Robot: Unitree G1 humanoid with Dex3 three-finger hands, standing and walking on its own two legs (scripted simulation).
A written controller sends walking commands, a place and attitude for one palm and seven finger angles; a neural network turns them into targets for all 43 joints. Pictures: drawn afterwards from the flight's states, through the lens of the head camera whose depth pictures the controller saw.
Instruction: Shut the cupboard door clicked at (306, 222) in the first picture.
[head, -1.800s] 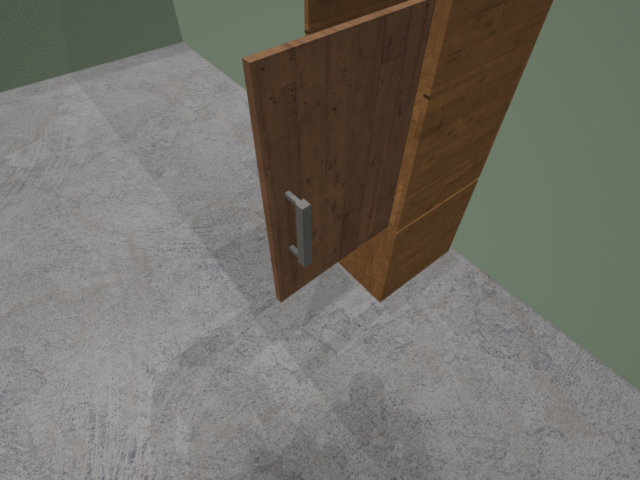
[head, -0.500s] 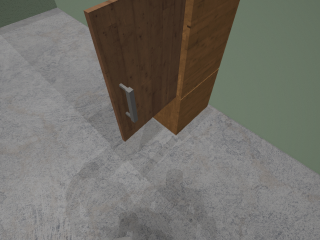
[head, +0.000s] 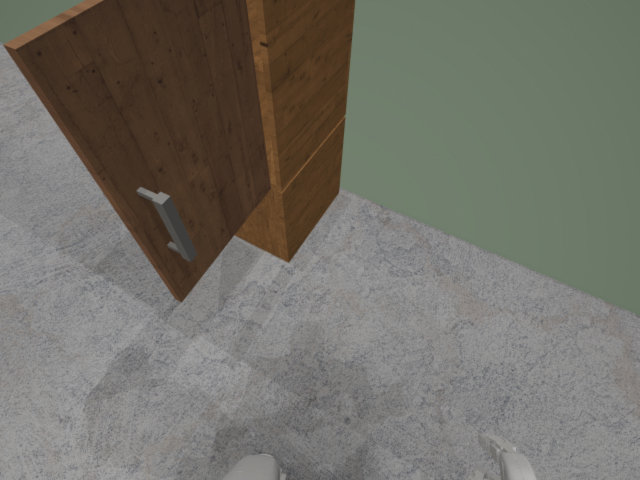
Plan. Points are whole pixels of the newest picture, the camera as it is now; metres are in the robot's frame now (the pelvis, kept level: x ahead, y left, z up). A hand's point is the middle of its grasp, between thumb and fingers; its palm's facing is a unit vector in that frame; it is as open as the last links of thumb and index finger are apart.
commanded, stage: walk to a spot facing it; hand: left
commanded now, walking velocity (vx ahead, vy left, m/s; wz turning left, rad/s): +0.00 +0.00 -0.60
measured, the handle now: (168, 226) +0.48 +0.32 -0.09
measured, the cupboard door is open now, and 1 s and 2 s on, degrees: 92 92 92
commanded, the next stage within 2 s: turn to face it in 1.88 s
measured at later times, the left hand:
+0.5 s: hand (227, 430) +0.18 +0.16 -0.16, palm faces -0.32 -0.90 -0.30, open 7.4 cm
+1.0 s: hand (352, 344) +0.33 -0.02 -0.17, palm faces -0.66 -0.73 -0.14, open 7.4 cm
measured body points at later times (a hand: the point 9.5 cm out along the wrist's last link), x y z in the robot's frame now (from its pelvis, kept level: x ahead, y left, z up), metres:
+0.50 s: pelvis +0.01 -0.01 -0.01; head +0.07 -0.05 +0.43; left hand +0.20 +0.21 -0.14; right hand -0.04 -0.29 -0.16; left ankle +0.02 +0.13 -0.68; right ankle -0.02 -0.13 -0.74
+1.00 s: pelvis +0.12 -0.07 +0.00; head +0.18 -0.11 +0.44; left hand +0.37 +0.02 -0.15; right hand -0.09 -0.20 -0.14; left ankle +0.07 +0.10 -0.74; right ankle +0.11 -0.22 -0.70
